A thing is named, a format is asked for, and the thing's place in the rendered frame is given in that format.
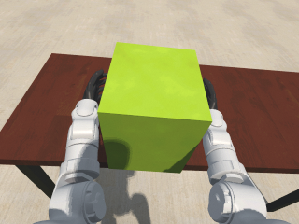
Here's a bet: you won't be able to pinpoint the robot left hand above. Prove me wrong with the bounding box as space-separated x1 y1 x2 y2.
82 69 108 102

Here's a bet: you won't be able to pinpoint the table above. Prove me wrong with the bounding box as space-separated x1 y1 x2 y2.
0 53 299 212

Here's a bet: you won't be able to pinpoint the robot right forearm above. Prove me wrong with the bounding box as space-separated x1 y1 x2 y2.
202 109 267 216

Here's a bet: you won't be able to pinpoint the carton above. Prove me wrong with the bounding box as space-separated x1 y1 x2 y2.
97 42 213 174

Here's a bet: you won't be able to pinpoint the robot right hand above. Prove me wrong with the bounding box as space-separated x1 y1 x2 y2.
203 78 218 110

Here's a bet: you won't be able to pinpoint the robot left forearm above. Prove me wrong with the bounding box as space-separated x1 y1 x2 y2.
49 99 100 219

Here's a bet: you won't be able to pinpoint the robot left upper arm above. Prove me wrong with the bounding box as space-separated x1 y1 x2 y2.
33 180 107 224

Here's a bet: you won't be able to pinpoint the robot right upper arm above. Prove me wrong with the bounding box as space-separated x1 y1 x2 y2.
207 181 291 224

